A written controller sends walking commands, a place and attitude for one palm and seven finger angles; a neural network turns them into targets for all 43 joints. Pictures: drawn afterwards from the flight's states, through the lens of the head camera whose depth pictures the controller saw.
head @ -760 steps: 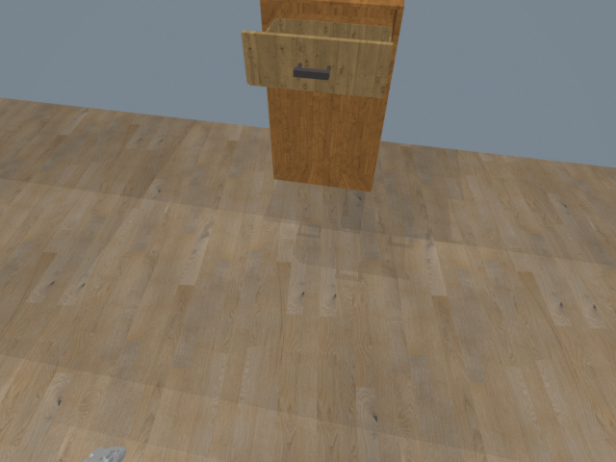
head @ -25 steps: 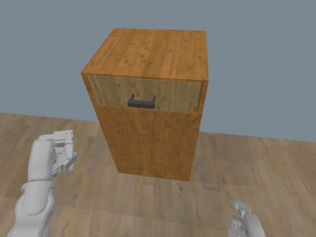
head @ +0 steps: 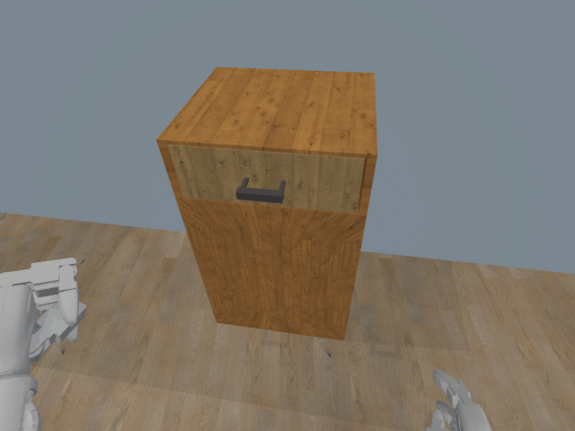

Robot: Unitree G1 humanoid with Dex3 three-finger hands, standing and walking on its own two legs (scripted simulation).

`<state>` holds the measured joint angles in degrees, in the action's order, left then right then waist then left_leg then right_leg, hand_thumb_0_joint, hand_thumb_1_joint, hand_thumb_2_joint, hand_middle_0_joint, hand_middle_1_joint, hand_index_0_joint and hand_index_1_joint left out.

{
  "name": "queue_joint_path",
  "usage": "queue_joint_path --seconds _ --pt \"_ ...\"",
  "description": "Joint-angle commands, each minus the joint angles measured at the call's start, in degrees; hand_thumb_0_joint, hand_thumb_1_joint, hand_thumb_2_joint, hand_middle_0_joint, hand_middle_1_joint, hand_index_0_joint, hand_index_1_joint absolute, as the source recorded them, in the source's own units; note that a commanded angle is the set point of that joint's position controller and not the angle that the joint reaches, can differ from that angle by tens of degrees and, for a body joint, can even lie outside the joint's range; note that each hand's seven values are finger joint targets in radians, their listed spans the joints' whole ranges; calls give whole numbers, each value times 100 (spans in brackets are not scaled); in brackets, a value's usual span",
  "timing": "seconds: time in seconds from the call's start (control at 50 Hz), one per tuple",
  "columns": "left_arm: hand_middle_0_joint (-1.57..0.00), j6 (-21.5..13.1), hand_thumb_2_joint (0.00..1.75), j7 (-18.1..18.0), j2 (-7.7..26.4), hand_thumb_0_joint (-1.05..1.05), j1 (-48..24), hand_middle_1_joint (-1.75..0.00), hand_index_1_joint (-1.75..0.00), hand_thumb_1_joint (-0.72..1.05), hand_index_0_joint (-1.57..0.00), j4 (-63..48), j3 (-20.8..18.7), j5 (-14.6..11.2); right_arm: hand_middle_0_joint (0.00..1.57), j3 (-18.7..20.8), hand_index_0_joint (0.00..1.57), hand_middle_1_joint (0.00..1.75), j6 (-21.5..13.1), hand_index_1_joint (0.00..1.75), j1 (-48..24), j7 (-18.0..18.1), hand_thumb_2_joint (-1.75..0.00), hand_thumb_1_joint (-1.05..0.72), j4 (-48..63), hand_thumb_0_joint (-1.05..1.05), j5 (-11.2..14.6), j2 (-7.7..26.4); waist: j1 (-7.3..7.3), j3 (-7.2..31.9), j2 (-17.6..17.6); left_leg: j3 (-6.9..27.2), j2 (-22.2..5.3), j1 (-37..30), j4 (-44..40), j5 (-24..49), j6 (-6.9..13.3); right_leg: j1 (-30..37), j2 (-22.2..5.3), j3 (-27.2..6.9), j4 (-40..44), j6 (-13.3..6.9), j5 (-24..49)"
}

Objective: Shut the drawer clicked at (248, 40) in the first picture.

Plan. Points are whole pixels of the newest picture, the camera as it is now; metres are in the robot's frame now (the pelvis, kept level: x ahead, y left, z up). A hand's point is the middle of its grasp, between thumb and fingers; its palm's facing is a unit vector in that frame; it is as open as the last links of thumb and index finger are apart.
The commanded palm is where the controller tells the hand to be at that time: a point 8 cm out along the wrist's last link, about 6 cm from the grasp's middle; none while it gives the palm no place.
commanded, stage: step back with the hand held close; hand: left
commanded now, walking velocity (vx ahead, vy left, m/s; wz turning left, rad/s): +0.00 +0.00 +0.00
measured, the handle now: (262, 189) +0.63 +0.16 -0.03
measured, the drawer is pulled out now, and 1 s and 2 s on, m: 0.00 0.00 0.00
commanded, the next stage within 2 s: stop stepping back and stand still in 1.68 s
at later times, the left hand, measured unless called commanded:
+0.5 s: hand (66, 323) +0.16 +0.25 +0.17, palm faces +0.39 -0.77 -0.50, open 3.3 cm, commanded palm +0.10 +0.29 +0.18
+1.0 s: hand (54, 354) +0.13 +0.24 +0.17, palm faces +0.40 -0.76 -0.52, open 3.2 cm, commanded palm +0.06 +0.29 +0.18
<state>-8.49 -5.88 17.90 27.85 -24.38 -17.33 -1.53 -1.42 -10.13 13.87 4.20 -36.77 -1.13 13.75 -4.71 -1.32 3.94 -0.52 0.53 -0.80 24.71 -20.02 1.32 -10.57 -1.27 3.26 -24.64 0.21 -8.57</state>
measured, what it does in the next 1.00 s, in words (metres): shifts its weight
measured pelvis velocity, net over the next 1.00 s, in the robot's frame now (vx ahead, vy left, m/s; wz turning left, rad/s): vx -0.07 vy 0.01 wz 0.00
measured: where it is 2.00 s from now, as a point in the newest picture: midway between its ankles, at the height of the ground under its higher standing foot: outside the picture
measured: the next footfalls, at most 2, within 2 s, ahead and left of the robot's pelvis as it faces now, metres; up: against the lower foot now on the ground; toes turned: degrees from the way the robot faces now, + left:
right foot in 1.44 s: -0.10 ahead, -0.11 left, +0.00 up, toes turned +5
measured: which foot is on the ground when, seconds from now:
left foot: down 0.00-1.00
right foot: down 0.00-1.00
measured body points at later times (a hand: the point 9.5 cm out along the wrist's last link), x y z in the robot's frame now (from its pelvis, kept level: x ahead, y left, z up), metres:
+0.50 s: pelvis -0.04 +0.01 -0.01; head -0.05 -0.01 +0.44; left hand +0.13 +0.29 +0.19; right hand +0.11 -0.24 -0.10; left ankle -0.06 +0.10 -0.74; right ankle +0.06 -0.13 -0.74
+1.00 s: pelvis -0.07 +0.01 -0.02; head -0.06 +0.00 +0.43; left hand +0.10 +0.28 +0.19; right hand +0.08 -0.25 -0.10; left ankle -0.06 +0.10 -0.74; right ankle +0.05 -0.12 -0.74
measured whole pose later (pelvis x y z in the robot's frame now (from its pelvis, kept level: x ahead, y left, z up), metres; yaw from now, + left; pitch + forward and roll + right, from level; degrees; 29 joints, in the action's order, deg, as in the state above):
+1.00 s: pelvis -0.07 +0.01 -0.02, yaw +0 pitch +0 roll +2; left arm -18.3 -8.1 21.8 31.6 -29.9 -24.3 1.5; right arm 1.2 -5.8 14.2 4.6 -31.5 -0.5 13.6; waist 1.3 -1.3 -0.8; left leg -2.3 3.4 18.9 38.3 -19.6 2.9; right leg -29.0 -2.0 -2.5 -37.3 1.7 -7.0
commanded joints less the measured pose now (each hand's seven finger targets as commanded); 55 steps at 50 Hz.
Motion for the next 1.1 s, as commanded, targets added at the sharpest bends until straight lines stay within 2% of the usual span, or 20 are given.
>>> queue_joint_path --seconds 0.0,0.04,0.06,0.08,0.1,0.16,0.22,0.32,0.38,0.46,0.56,0.62,0.68,0.8,0.84,0.88,0.94,0.98,1.02,1.08 --pt "-140 -370 90 -105 1103 0 -548 -160 -160 90 -140 -1322 -647 -13 20 194 20 30 -442 30 -689 45 -90 -90 898 0 -18 520 50 171 127 79 -163 1321 -655 1203 -55 1064 -19 -226 292 -201 171" --pt "-140 -371 90 -83 1092 0 -538 -160 -160 90 -140 -1265 -669 -21 20 206 20 30 -445 30 -693 34 -90 -90 887 0 -14 519 53 89 -96 68 -179 1349 -660 1214 -39 1064 1 -234 332 -195 173" --pt "-140 -707 90 -142 1776 0 -1213 -160 -160 90 -140 -1557 -1537 -21 20 222 20 30 -264 30 -622 21 -90 -90 1071 0 2 683 382 -280 -344 70 -216 1940 -390 526 93 558 -314 -1092 554 -275 202" --pt "-140 -830 90 -126 1737 0 -1211 -160 -160 90 -140 -1331 -1524 32 20 197 20 30 -169 30 -605 25 -90 -90 1011 0 8 562 387 -341 -453 213 -165 2012 -276 165 105 378 -509 -1218 734 -339 -225" --pt "-140 -792 90 -95 1252 0 -342 -160 -160 90 -140 -775 -1226 35 20 258 20 30 -85 30 -561 20 -90 -90 965 0 -8 544 406 -155 -647 172 -155 1883 -45 249 104 205 -637 -1324 788 -405 -279" --pt "-140 -842 90 -55 1018 0 127 -160 -160 90 -140 -1092 -926 27 20 328 20 30 57 30 -576 -57 -90 -90 1017 0 8 611 463 544 -436 192 -181 1653 105 703 94 211 -784 -1218 455 -429 321" --pt "-140 -907 90 -117 1175 0 423 -160 -160 90 -140 -1375 -1087 26 20 391 20 30 131 30 -642 -17 -90 -90 1147 0 6 665 435 944 -85 418 -408 1636 -327 1495 105 359 -438 -691 -422 -207 1144" --pt "-140 -877 90 -157 1339 0 410 -160 -160 90 -140 -1516 -1344 39 20 463 20 30 229 30 -696 49 -90 -90 1346 0 10 658 365 837 142 580 -655 2264 -387 2303 75 498 -199 -482 -1324 -48 1678" --pt "-140 -856 90 -145 1333 0 149 -160 -160 90 -140 -1511 -1303 37 20 471 20 30 261 30 -677 76 -90 -90 1396 0 38 684 427 575 -199 512 -527 2760 -264 1389 126 540 -346 -790 -1195 -109 1677" --pt "-140 -864 90 -198 1277 0 141 -160 -160 90 -140 -1361 -1218 68 20 456 20 30 278 30 -595 84 -90 -90 1404 0 89 651 482 304 -647 438 -315 2991 -22 -96 208 57 -573 -1185 -540 -195 416" --pt "-140 -1023 90 -298 1311 0 216 -160 -160 90 -140 -1445 -1305 151 20 455 20 30 233 30 -573 113 -90 -90 1482 0 109 655 486 387 -403 643 -453 3584 -352 -1422 444 273 -428 -1118 -638 -74 -517" --pt "-140 -1101 90 -337 1268 0 166 -160 -160 90 -140 -1448 -1332 219 20 456 20 30 164 30 -519 153 -90 -90 1515 0 116 695 493 321 -6 866 -719 4295 -761 -1858 607 771 -181 -883 -1361 40 -140" --pt "-140 -1121 90 -333 1324 0 -28 -160 -160 90 -140 -1483 -1368 249 20 479 20 30 106 30 -513 160 -90 -90 1539 0 126 694 482 278 -109 837 -682 4686 -643 -1915 634 1036 -155 -1010 -1553 36 180" --pt "-140 -1137 90 -304 1410 0 -92 -160 -160 90 -140 -1522 -1338 179 20 494 20 30 88 30 -389 81 -90 -90 1402 0 48 600 507 333 -1126 348 -74 3192 742 -1059 276 -426 -826 -1860 152 -324 -1029" --pt "-140 -1168 90 -325 1406 0 42 -160 -160 90 -140 -1570 -1342 140 20 499 20 30 122 30 -396 46 -90 -90 1349 0 35 589 523 535 -997 336 -75 2704 784 -862 251 -744 -887 -1752 274 -357 -1197" --pt "-140 -1222 90 -343 1419 0 173 -160 -160 90 -140 -1687 -1397 132 20 513 20 30 145 30 -474 62 -90 -90 1375 0 20 635 536 583 -494 586 -252 2879 216 -978 346 -592 -649 -1400 -165 -236 -933" --pt "-140 -1298 90 -367 1330 0 297 -160 -160 90 -140 -1723 -1503 250 20 531 20 30 97 30 -569 109 -90 -90 1449 0 70 706 506 543 524 1331 -1087 4507 -987 -1397 763 831 104 -640 -2220 134 522" --pt "-140 -1234 90 -341 1385 0 163 -160 -160 90 -140 -1674 -1561 258 20 587 20 30 70 30 -638 119 -90 -90 1466 0 87 639 468 535 289 1253 -1150 4665 -711 -728 751 955 169 -707 -2446 151 891" --pt "-140 -1195 90 -266 1349 0 323 -160 -160 90 -140 -1581 -1540 221 20 624 20 30 68 30 -565 92 -90 -90 1390 0 92 661 472 563 -277 808 -777 4329 -102 47 544 862 -17 -1023 -1895 28 1683" --pt "-140 -1212 90 -175 1391 0 156 -160 -160 90 -140 -1825 -1422 176 20 607 20 30 123 30 -498 9 -90 -90 1324 0 11 657 564 680 -492 397 -254 3637 570 182 265 287 -597 -1717 -1058 -237 2298"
